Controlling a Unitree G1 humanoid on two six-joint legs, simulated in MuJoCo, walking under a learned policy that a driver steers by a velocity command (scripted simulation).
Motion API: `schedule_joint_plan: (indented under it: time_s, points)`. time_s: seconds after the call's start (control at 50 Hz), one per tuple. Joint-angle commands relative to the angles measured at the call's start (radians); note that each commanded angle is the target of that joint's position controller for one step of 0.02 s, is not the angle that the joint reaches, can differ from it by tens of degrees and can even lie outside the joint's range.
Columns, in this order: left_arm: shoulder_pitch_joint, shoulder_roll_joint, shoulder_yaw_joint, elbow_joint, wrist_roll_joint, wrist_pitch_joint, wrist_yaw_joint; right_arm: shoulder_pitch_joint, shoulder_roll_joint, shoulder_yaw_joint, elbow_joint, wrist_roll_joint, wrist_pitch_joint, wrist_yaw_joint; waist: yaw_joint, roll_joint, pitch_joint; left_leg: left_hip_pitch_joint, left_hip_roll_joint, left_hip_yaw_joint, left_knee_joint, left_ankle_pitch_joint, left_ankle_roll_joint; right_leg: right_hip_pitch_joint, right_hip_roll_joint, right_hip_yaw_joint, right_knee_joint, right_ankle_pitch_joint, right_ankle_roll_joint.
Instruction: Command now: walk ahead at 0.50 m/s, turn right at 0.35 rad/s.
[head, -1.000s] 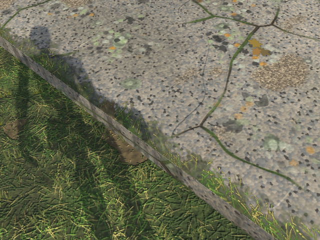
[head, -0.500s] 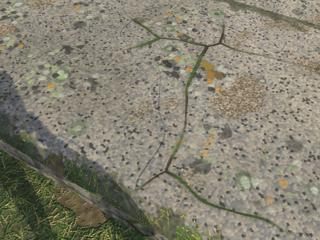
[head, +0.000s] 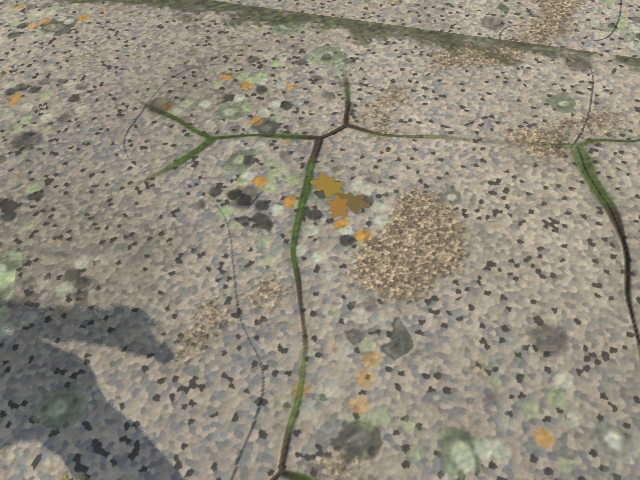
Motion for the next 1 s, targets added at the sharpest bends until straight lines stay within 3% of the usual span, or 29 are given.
schedule_joint_plan:
  time_s: [0.02,0.1,0.12,0.16,0.2,0.22,0.24,0.26,0.28,0.32,0.34,0.38,0.42,0.48,0.52,0.64,0.68,0.7,0.72,0.74,0.8,0.82,0.84,0.86,0.88,0.9,0.92,0.94,1.0]
  points:
    - [0.147,0.128,0.012,0.013,0.014,-0.025,0.01,-0.254,-0.001,0.022,-0.196,-0.001,-0.02,-0.013,0.04,-0.093,0.109,-0.55,-0.01,0.021,0.257,-0.155,0.048,0.221,-0.366,0.345,-0.118,0.16,-0.18]
    - [0.128,0.114,-0.004,0.05,-0.008,-0.009,0.03,-0.294,0.023,0.059,-0.304,-0.005,-0.001,0.003,0.007,-0.077,0.067,-0.158,-0.011,0.076,-0.148,-0.067,0.104,0.046,-0.33,0.194,-0.329,0.419,-0.114]
    - [0.071,0.092,-0.014,0.034,-0.02,-0.008,0.022,-0.215,0.006,0.053,-0.273,0.019,0.008,0.013,-0.02,-0.053,0.04,0.081,-0.04,0.137,-0.324,0.033,0.118,-0.043,-0.285,0.1,-0.368,0.544,-0.103]
    - [0.007,0.173,-0.002,-0.003,-0.033,-0.021,0.009,-0.021,-0.012,0.031,-0.205,0.024,0.013,0.011,-0.123,-0.13,-0.134,0.527,-0.148,0.178,-0.435,0.078,0.145,-0.056,-0.298,0.012,-0.194,1.32,-0.072]
    - [0.0,0.262,0.039,0.008,-0.03,-0.022,-0.001,0.256,-0.082,-0.009,-0.118,0.04,0.003,0.0,-0.248,-0.185,-0.279,0.715,-0.198,0.097,-0.626,0.015,0.17,0.115,-0.341,0.014,0.198,1.601,-0.021]
    - [-0.007,0.237,0.046,0.003,-0.03,-0.032,-0.008,0.374,-0.155,-0.038,-0.067,0.025,-0.01,-0.004,-0.28,-0.097,-0.324,0.833,-0.109,-0.113,-0.795,-0.122,0.206,0.057,-0.284,0.002,0.513,1.338,0.01]
    - [0.051,0.054,0.017,-0.049,-0.037,-0.043,-0.034,0.432,-0.283,-0.073,-0.003,0.018,-0.021,-0.008,-0.198,0.325,-0.364,1.006,0.191,-0.748,-1.192,-0.107,0.316,-0.29,0.001,0.009,0.959,0.144,0.085]
    - [0.092,0.075,0.025,-0.047,0.033,-0.05,-0.053,0.317,-0.244,-0.075,-0.011,0.054,-0.005,-0.014,-0.134,0.192,-0.384,0.97,0.226,-1.11,-1.383,-0.148,0.312,-0.417,0.023,0.158,1.219,0.045,0.075]
    - [-0.025,0.069,0.03,-0.057,0.03,-0.044,-0.133,0.377,-0.139,-0.004,0.007,0.001,-0.045,0.047,-0.202,0.133,0.009,0.755,0.13,-0.974,-1.318,-0.309,0.342,-0.747,0.083,0.355,1.549,0.237,0.036]
    - [-0.053,0.041,-0.004,-0.141,0.047,-0.04,-0.111,0.169,-0.024,0.005,0.129,-0.001,-0.087,0.081,-0.038,-0.095,-0.12,0.691,0.155,-0.633,-1.232,0.187,0.395,-0.798,0.023,0.26,1.652,0.2,-0.006]
    - [-0.071,0.009,-0.03,-0.173,0.057,-0.034,-0.102,0.081,0.053,0.025,0.167,0.0,-0.103,0.071,0.023,-0.134,-0.137,0.636,0.144,-0.502,-1.239,0.316,0.369,-0.798,-0.044,0.222,1.62,0.183,-0.027]
    - [-0.049,0.022,-0.047,-0.192,0.043,-0.014,-0.084,-0.006,0.102,0.042,0.187,-0.008,-0.13,0.047,0.077,-0.092,-0.13,0.555,0.092,-0.287,-1.298,0.465,0.29,-0.811,-0.155,0.165,1.443,0.216,0.006]
    - [-0.11,0.05,-0.039,-0.224,0.025,-0.032,-0.087,-0.052,0.037,0.029,0.162,0.002,-0.163,0.035,0.099,-0.012,-0.129,0.457,-0.006,-0.07,-1.341,0.575,0.212,-0.648,-0.215,0.055,1.201,0.14,0.074]
    - [-0.204,0.086,-0.018,-0.225,0.006,-0.071,-0.091,0.081,-0.1,0.004,0.141,0.006,-0.206,0.01,0.021,0.025,-0.151,0.585,-0.049,0.018,-1.311,0.931,0.105,-0.583,-0.212,-0.039,0.971,0.152,0.236]
    - [-0.255,0.071,-0.019,-0.214,0.004,-0.06,-0.102,0.137,-0.171,-0.02,0.119,0.025,-0.199,0.016,-0.007,0.006,-0.132,0.731,-0.037,0.029,-1.28,1.046,0.075,-0.594,-0.216,-0.071,0.74,0.208,0.264]
    - [-0.364,0.072,0.008,-0.211,-0.003,-0.064,-0.08,0.214,-0.207,-0.071,0.106,0.067,-0.158,0.052,-0.025,0.037,-0.071,0.959,0.063,-0.04,-1.188,1.159,0.062,-0.532,-0.19,-0.078,0.255,0.318,0.214]
    - [-0.301,0.061,0.003,-0.177,-0.012,-0.085,-0.059,0.169,-0.154,-0.062,0.09,0.082,-0.135,0.065,0.015,0.002,-0.111,0.973,0.068,-0.056,-1.097,1.197,0.051,-0.426,-0.208,-0.063,0.102,0.469,0.165]
    - [-0.277,0.109,0.012,-0.168,-0.028,-0.097,-0.044,0.143,-0.149,-0.062,0.06,0.083,-0.129,0.072,0.003,-0.027,-0.197,0.89,0.007,-0.041,-1.033,1.182,0.016,-0.225,-0.213,-0.044,0.125,0.714,0.083]
    - [-0.319,0.125,0.001,-0.18,-0.049,-0.103,-0.043,0.241,-0.117,-0.05,0.058,0.075,-0.129,0.06,-0.084,-0.078,-0.362,0.756,-0.015,-0.066,-0.972,1.055,-0.045,0.04,-0.296,0.039,0.247,0.939,-0.061]
    - [-0.3,0.096,-0.003,-0.186,-0.055,-0.102,-0.046,0.217,-0.139,-0.044,0.059,0.065,-0.129,0.057,-0.037,-0.087,-0.39,0.67,-0.042,-0.06,-0.866,0.835,-0.098,0.104,-0.352,0.097,0.261,1.002,-0.131]
    - [-0.284,0.107,0.001,-0.164,-0.021,-0.069,-0.062,0.157,-0.124,-0.049,0.038,0.025,-0.107,0.06,-0.037,-0.202,-0.239,0.605,-0.098,-0.068,-0.593,-0.251,-0.195,-0.102,-0.442,0.198,0.164,0.857,-0.116]
    - [-0.414,0.098,-0.002,-0.201,-0.024,-0.068,-0.076,0.227,-0.119,-0.041,0.052,0.032,-0.102,0.054,-0.104,-0.15,-0.188,0.709,-0.062,-0.083,-0.621,-0.349,-0.174,-0.278,-0.429,0.186,0.149,0.758,-0.065]
    - [-0.401,0.077,-0.016,-0.187,0.003,-0.013,-0.037,0.116,-0.025,-0.016,0.007,0.098,-0.05,0.024,-0.11,-0.189,-0.137,0.6,-0.079,-0.06,-1.015,-0.256,-0.028,-0.18,-0.373,0.18,0.082,0.743,-0.068]
    - [-0.432,0.096,-0.01,-0.203,-0.01,0.022,-0.021,0.145,-0.025,-0.009,0.039,0.093,-0.026,0.01,-0.14,-0.152,-0.151,0.718,-0.082,-0.02,-1.242,0.07,0.01,-0.174,-0.343,0.137,0.107,0.629,-0.039]
    - [-0.371,0.116,0.0,-0.203,-0.026,0.036,-0.017,0.113,-0.107,-0.028,0.052,0.064,-0.001,-0.003,-0.093,-0.111,-0.138,0.815,-0.086,-0.045,-1.255,0.254,0.047,-0.258,-0.302,0.098,0.125,0.418,0.005]
    - [-0.304,0.082,-0.01,-0.206,-0.017,0.04,-0.018,0.093,-0.234,-0.051,0.034,0.05,0.019,-0.012,-0.033,0.088,-0.133,0.765,0.05,-0.178,-1.29,0.27,0.128,-0.285,-0.214,-0.014,0.17,0.097,0.072]
    - [-0.325,0.082,-0.006,-0.209,-0.011,0.039,-0.014,0.016,-0.19,-0.039,0.02,0.034,0.019,-0.005,-0.015,0.161,-0.066,0.582,0.084,-0.198,-1.317,0.202,0.183,-0.181,-0.178,-0.054,0.125,-0.002,0.107]
    - [-0.344,0.099,-0.002,-0.195,-0.002,0.04,-0.012,-0.03,-0.121,-0.018,0.003,0.035,0.008,-0.002,-0.02,0.086,-0.034,0.584,0.045,-0.158,-1.313,0.147,0.164,-0.14,-0.178,-0.053,0.12,0.062,0.126]
    - [-0.324,0.088,0.002,-0.167,-0.001,0.037,0.008,0.038,-0.148,-0.026,0.049,0.053,-0.021,-0.011,-0.048,0.017,-0.033,0.67,-0.016,-0.096,-1.263,0.231,0.115,-0.124,-0.196,-0.022,0.122,0.274,0.117]
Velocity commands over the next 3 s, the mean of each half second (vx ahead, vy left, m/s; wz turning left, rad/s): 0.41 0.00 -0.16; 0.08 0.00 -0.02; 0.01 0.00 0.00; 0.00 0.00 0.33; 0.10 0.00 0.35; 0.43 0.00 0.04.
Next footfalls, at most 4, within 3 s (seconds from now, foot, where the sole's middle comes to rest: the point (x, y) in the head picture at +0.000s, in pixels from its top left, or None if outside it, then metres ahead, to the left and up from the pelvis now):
0.22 left None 0.34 0.13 -0.65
0.68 right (402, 438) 0.52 -0.07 -0.65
0.88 left None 0.40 0.17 -0.65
2.02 left None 0.38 0.18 -0.65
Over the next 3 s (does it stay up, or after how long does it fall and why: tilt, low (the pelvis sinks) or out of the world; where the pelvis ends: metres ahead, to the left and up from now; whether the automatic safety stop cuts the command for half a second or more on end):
stays up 0.66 0.14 0.10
